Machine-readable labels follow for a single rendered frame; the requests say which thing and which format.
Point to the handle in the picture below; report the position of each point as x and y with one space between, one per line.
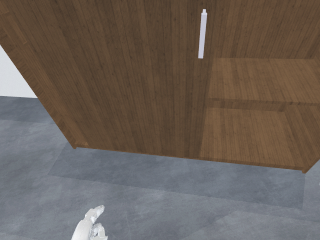
11 31
202 34

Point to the wardrobe door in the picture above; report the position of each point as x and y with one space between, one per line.
128 71
40 75

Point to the robot left hand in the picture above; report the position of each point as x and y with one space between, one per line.
85 229

